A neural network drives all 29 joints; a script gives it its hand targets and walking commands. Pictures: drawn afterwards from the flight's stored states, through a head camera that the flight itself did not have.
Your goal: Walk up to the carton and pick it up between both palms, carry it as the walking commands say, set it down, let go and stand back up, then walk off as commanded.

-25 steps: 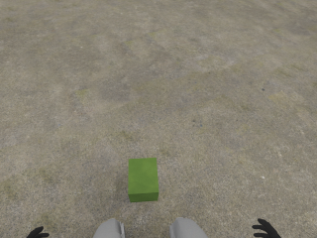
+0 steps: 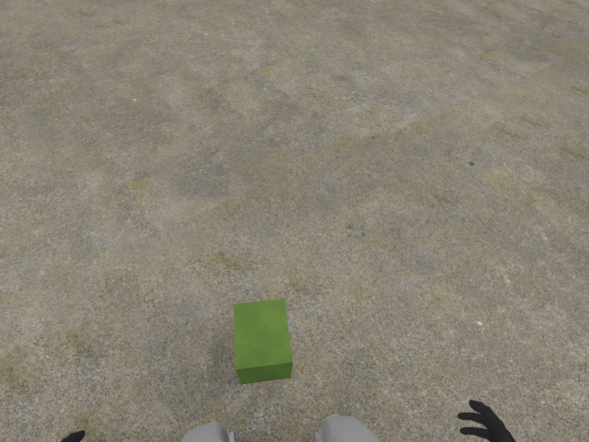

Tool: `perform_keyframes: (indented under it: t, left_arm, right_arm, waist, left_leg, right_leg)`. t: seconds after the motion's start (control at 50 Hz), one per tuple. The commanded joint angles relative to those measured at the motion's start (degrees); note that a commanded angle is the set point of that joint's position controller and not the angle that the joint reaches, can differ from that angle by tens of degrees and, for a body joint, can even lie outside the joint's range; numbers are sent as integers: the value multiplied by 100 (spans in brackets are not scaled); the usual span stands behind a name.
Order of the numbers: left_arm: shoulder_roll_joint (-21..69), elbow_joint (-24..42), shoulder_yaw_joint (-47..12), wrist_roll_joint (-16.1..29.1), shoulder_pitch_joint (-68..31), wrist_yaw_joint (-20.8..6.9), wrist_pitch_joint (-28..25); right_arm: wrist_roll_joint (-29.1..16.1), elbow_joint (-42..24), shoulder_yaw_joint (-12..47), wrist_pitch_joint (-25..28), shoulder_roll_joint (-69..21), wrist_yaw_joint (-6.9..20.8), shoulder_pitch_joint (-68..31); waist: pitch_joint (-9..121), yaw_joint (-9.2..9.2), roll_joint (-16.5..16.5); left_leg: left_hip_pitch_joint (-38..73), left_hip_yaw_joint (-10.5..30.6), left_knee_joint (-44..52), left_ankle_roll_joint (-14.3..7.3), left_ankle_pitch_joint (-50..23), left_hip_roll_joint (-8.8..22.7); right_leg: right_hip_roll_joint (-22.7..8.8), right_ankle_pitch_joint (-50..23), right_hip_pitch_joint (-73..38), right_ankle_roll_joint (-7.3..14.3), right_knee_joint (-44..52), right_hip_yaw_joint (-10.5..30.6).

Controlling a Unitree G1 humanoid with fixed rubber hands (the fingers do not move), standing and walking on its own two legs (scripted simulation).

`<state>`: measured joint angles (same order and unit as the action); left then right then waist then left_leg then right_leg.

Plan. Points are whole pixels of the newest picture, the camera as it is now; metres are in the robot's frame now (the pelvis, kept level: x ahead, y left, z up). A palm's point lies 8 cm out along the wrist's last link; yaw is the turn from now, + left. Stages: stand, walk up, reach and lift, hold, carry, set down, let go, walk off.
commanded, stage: walk up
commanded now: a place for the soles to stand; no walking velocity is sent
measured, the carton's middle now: (262, 341) +0.46 +0.05 -0.66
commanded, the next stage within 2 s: reach and lift in 0.24 s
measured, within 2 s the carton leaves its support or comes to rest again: neither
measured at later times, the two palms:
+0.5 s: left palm (83, 427) +0.16 +0.28 -0.11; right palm (460, 387) +0.19 -0.26 -0.10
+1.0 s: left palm (126, 363) +0.26 +0.26 -0.16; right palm (411, 337) +0.29 -0.23 -0.15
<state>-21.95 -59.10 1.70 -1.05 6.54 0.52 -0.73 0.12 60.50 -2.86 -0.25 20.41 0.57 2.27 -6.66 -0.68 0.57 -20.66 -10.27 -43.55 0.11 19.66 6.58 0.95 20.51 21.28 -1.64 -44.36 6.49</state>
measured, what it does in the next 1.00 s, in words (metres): lowers itself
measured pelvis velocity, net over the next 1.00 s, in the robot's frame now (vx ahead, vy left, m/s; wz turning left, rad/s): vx -0.01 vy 0.00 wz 0.11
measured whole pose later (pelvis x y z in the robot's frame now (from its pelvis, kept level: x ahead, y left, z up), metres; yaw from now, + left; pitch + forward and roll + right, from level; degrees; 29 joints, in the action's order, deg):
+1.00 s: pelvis -0.01 +0.00 -0.05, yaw +6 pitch +22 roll -1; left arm -15.0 -33.1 7.1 -0.7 -16.2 -0.6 13.3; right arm -4.3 31.2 -9.1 -12.2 13.5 -0.1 -13.2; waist -1.3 -2.2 -0.7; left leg -61.3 -1.2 -60.8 -0.2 21.6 2.6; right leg -1.6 25.1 58.0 -2.3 -61.0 0.4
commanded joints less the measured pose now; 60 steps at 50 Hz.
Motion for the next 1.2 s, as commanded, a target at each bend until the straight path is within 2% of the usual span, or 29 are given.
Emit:
perform_keyframes:
  t: [0.0,0.08,0.1,0.14,0.18,0.22,0.24,0.26,0.3,0.32,0.34,0.4,0.44,0.48,0.52,0.56,0.68,0.7,0.78,0.8,0.84,0.88,0.9,0.92,0.94,0.96,1.06,1.14,1.18]
  left_arm:
    - [-1442,451,265,-15,-172,81,-123]
    - [-1322,367,260,6,29,69,-86]
    - [-1304,342,248,15,81,62,-74]
    - [-1313,292,268,-5,266,61,-64]
    - [-1395,336,290,-22,201,61,-72]
    - [-1504,444,289,-35,-63,81,-97]
    - [-639,2454,529,119,-1869,-187,230]
    - [-671,2650,661,2,-1618,-241,423]
    - [-800,2560,909,-290,-1351,-280,863]
    - [-809,2509,934,-370,-1183,-311,1048]
    - [-698,2688,899,-336,-1179,-330,1156]
    - [-623,2952,916,-287,-1107,-265,1302]
    - [-586,2988,913,-331,-1032,-196,1322]
    - [-420,2964,854,-409,-1075,-139,1266]
    - [-301,2880,759,-440,-1148,-97,1242]
    - [-286,2897,859,-447,-1263,-54,1178]
    - [-231,3326,755,-171,-1918,21,1040]
    - [-224,3347,764,-106,-1950,18,1037]
    - [-121,3472,693,7,-2200,17,1055]
    - [-108,3497,699,14,-2238,5,1077]
    - [-134,3413,757,21,-2313,-15,1127]
    - [-239,3560,788,26,-2662,-42,1149]
    - [-299,3557,857,17,-2812,-71,1176]
    - [-330,3613,830,21,-2979,-74,1202]
    - [-368,3575,892,-10,-3132,-86,1248]
    - [-348,3570,879,23,-3279,-81,1274]
    - [-291,3354,908,21,-4060,-52,1454]
    - [-335,3210,1016,7,-4838,-80,1462]
    - [-261,3120,974,15,-5289,-54,1510]
  right_arm:
    - [-23,-446,-311,128,1432,-55,-333]
    - [26,-451,-358,134,1607,-48,-286]
    - [44,-452,-361,136,1630,-53,-339]
    - [35,-529,-366,112,1627,-61,-454]
    - [-2,-592,-364,75,1527,-58,-464]
    - [-15,-576,-333,53,1399,-37,-467]
    - [318,-2574,-774,-21,576,-36,-1203]
    - [353,-2766,-773,-210,649,-42,-1130]
    - [391,-3014,-923,-538,883,59,-1183]
    - [421,-3073,-1011,-656,947,81,-1039]
    - [461,-3052,-1019,-766,862,103,-867]
    - [457,-2960,-1055,-926,725,129,-456]
    - [414,-2811,-1114,-972,607,147,-356]
    - [444,-2692,-1211,-955,537,179,-443]
    - [304,-2692,-1228,-923,482,212,-644]
    - [301,-2905,-1309,-842,546,210,-854]
    - [62,-3307,-1257,-749,615,92,-1241]
    - [-6,-3456,-1178,-741,584,76,-1298]
    - [-219,-3535,-1014,-790,439,5,-1267]
    - [-300,-3641,-927,-809,401,8,-1398]
    - [-299,-3613,-934,-872,379,-39,-1424]
    - [-334,-3664,-953,-920,334,-74,-1690]
    - [-406,-3887,-914,-935,343,-93,-2020]
    - [-483,-4010,-909,-958,300,-105,-2160]
    - [-535,-3995,-869,-1005,259,-129,-2358]
    - [-498,-3902,-917,-1063,235,-153,-2410]
    - [-573,-3699,-942,-1253,127,-222,-3124]
    - [-628,-3813,-904,-1255,-11,-292,-3987]
    - [-619,-3587,-995,-1289,-45,-314,-4390]
  waist:
    - [978,-32,72]
    - [993,19,-290]
    - [1012,46,-402]
    - [944,121,-340]
    - [888,67,-4]
    - [783,-14,176]
    - [-6,319,-201]
    - [-38,120,-24]
    - [429,-4,301]
    - [730,-3,471]
    - [984,-114,483]
    - [1526,-236,290]
    - [1814,-255,-50]
    - [1689,-278,-183]
    - [1773,-281,-301]
    - [2134,-196,-98]
    - [3291,-301,-347]
    - [3554,-211,-339]
    - [4259,-271,-550]
    - [4443,-209,-490]
    - [4549,-222,-255]
    - [4701,-248,-294]
    - [4824,-168,-137]
    - [4988,-193,-144]
    - [4988,-113,-183]
    - [5041,-199,-45]
    - [5191,-253,-269]
    - [5586,-82,-170]
    - [5634,-143,-338]
  left_leg:
    - [902,1044,1144,-365,398,291]
    - [884,1273,1663,-577,587,821]
    - [821,1254,1732,-607,602,895]
    - [686,1079,1574,-587,435,897]
    - [682,898,1259,-473,565,580]
    - [690,824,1021,-324,641,198]
    - [-628,652,678,222,545,-1003]
    - [108,621,646,198,471,-1106]
    - [1670,580,497,164,313,-1071]
    - [2033,588,416,113,315,-1075]
    - [1975,596,356,104,313,-1029]
    - [1550,801,615,57,263,-982]
    - [1450,878,753,44,121,-899]
    - [779,906,741,34,121,-812]
    - [693,1048,540,44,-265,-778]
    - [597,1063,229,55,-750,-815]
    - [592,1280,-576,115,-2130,-844]
    - [541,1315,-700,97,-2375,-852]
    - [593,1438,-1076,92,-3168,-899]
    - [623,1469,-1145,67,-3245,-900]
    - [165,1371,-1193,48,-3076,-949]
    - [-108,1323,-1228,65,-2859,-964]
    - [-389,1268,-1268,31,-2589,-973]
    - [-476,1264,-1273,22,-2559,-989]
    - [-738,1217,-1264,16,-2297,-1001]
    - [-821,1193,-1245,28,-2149,-1004]
    - [-1105,1132,-1207,88,-1586,-1016]
    - [-1694,1036,-1324,74,-1332,-1038]
    - [-1769,1022,-1303,115,-1044,-1040]
  right_leg:
    - [-392,-852,479,704,1178,893]
    - [-168,-1061,325,522,639,221]
    - [-143,-1142,191,493,538,94]
    - [-153,-1352,1,476,588,40]
    - [-228,-1347,94,610,964,443]
    - [-402,-976,310,789,1332,1094]
    - [-3,365,1188,296,1403,-479]
    - [48,853,1524,336,1610,-643]
    - [-191,1067,2310,516,1875,-619]
    - [-198,1061,2340,542,1876,-645]
    - [-171,960,2151,501,1702,-637]
    - [77,624,1465,337,1290,-869]
    - [213,281,1118,251,1014,-992]
    - [325,-26,937,151,646,-1079]
    - [338,-342,1238,117,423,-1050]
    - [331,-569,1382,101,287,-991]
    - [345,-1381,2197,63,-299,-868]
    - [350,-1537,2265,50,-404,-858]
    - [352,-1978,2923,34,-606,-819]
    - [346,-1944,3101,24,-641,-834]
    - [356,-2041,2995,10,-682,-820]
    - [336,-1977,3030,11,-725,-798]
    - [317,-1938,2845,-2,-746,-755]
    - [327,-1969,2837,-10,-775,-794]
    - [300,-1839,2796,-6,-786,-760]
    - [307,-1781,2776,-22,-782,-789]
    - [306,-1314,3063,20,-781,-856]
    - [307,-1237,2943,-13,-885,-850]
    - [318,-979,3092,-19,-913,-884]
